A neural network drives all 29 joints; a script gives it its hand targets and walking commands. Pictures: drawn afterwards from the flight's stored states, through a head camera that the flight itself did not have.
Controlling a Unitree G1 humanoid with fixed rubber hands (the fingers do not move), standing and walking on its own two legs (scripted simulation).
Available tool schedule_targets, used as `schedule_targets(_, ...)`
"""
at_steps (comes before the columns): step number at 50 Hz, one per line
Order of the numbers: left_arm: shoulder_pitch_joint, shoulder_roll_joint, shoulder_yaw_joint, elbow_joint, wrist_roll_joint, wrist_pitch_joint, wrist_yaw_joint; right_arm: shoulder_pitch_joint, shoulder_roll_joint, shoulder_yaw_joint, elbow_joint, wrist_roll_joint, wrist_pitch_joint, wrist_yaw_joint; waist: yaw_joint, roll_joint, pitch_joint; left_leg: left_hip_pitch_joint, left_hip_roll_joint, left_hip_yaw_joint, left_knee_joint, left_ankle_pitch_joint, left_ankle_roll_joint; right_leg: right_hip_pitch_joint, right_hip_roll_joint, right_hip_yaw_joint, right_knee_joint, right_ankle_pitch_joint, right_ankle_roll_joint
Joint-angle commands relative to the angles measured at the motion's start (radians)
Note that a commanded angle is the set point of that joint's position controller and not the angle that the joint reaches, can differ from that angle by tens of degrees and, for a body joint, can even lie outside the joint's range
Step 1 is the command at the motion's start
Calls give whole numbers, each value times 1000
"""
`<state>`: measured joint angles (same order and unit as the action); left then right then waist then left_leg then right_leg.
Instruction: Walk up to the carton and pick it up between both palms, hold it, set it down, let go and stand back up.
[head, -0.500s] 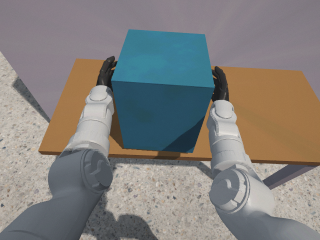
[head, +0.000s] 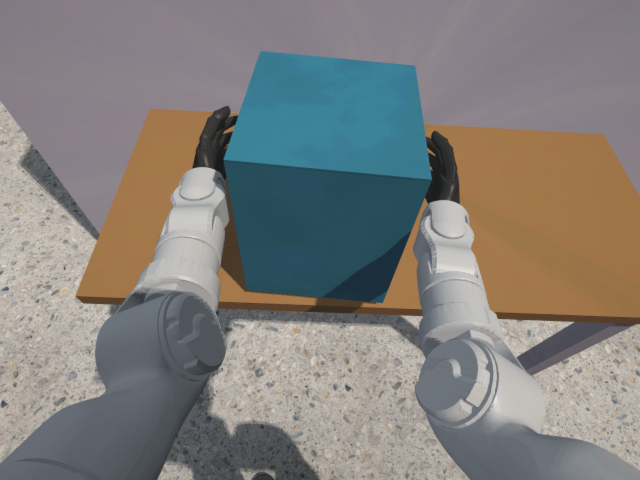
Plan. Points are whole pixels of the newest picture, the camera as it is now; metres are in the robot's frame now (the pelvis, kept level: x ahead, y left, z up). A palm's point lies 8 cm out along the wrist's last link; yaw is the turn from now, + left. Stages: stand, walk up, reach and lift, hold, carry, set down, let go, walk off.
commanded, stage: set down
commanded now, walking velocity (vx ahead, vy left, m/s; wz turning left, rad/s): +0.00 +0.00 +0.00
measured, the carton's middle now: (325, 185) +0.47 +0.04 +0.06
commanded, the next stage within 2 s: none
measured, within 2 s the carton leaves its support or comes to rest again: neither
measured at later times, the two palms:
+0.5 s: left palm (210, 173) +0.45 +0.19 +0.09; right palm (439, 199) +0.44 -0.10 +0.09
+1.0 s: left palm (209, 174) +0.45 +0.19 +0.09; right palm (438, 198) +0.44 -0.10 +0.09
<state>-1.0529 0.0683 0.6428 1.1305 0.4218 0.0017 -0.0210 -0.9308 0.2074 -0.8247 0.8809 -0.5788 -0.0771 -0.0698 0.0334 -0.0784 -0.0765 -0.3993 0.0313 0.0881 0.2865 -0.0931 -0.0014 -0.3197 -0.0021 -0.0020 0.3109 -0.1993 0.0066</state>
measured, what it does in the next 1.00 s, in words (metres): stands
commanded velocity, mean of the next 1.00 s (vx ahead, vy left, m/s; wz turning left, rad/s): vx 0.00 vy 0.00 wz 0.00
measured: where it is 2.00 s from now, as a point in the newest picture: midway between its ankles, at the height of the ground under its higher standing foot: outside the picture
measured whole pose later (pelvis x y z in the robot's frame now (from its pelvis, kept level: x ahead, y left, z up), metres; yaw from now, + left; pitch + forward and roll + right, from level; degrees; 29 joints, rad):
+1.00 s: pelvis +0.00 +0.00 +0.00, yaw +0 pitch +11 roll +0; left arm -1.06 0.01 0.79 1.06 0.54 -0.03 -0.07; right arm -0.92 0.24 -0.85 0.77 -0.63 -0.06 -0.03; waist 0.05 -0.06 -0.02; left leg -0.38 0.02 0.09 0.28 -0.09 0.01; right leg -0.30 -0.01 0.00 0.32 -0.20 0.01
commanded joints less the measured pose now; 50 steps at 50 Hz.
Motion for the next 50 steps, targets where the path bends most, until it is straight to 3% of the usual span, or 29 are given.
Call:
schedule_targets(1, -573, -412, -152, -27, 25, -22, -101, -601, 402, 257, 32, -25, -38, 150, 29, 128, -652, 565, 0, 78, 108, 544, -5, 11, 14, -128, -20, 299, 65)
schedule_targets(14, -532, -400, -111, -27, 60, -26, -107, -564, 408, 239, 3, -57, -32, 152, 18, 87, -601, 481, -11, 86, 80, 464, 18, 74, 3, -119, -14, 329, 80)
schedule_targets(20, -527, -410, -108, -48, 70, -25, -109, -552, 400, 219, 3, -66, -28, 154, 16, 107, -592, 545, -4, 78, 87, 506, 10, 4, 13, -133, -32, 265, 78)
schedule_targets(21, -542, -370, -60, -56, 94, -32, -100, -597, 415, 254, 2, -46, -40, 161, 126, 138, -612, 529, -10, 105, 111, 592, 15, 20, 13, -129, -35, 184, 61)
schedule_targets(22, -551, -370, -53, -57, 100, -29, -92, -599, 406, 246, -3, -48, -41, 164, 94, 122, -605, 517, -12, 106, 106, 571, 14, 51, 17, -127, -38, 192, 64)
schedule_targets(23, -530, -368, -50, -63, 105, -27, -89, -588, 407, 254, -6, -49, -38, 164, 106, 124, -601, 474, -18, 107, 98, 552, 21, 95, 10, -120, -31, 202, 63)
schedule_targets(28, -530, -346, -45, -60, 98, -34, -91, -567, 414, 256, -20, -51, -24, 158, 80, 82, -592, 435, -23, 110, 75, 474, 39, 119, 9, -118, -7, 240, 88)
schedule_targets(38, -514, -331, -20, -48, 107, -48, -105, -534, 418, 250, -16, -62, -13, 150, 72, 66, -542, 455, -20, 106, 86, 511, 46, 81, 12, -119, -12, 238, 94)
schedule_targets(50, -486, -335, 8, -58, 139, -39, -113, -494, 414, 225, -31, -74, 7, 151, 65, 69, -517, 442, -25, 103, 69, 464, 55, 78, 10, -119, -22, 194, 93)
